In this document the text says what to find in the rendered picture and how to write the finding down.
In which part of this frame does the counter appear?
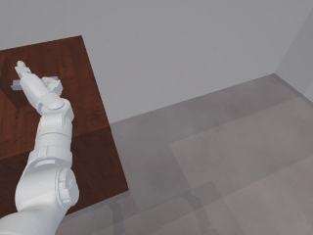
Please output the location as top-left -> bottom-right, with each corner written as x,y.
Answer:
0,35 -> 129,218

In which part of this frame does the tap lever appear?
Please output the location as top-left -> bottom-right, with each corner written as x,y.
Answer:
10,76 -> 59,91

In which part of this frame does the left robot hand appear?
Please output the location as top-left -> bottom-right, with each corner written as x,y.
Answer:
15,61 -> 64,109

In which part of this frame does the robot left upper arm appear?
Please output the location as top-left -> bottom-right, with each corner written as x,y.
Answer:
0,166 -> 79,235

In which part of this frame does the left robot forearm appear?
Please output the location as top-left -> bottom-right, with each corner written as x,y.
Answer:
15,92 -> 74,211

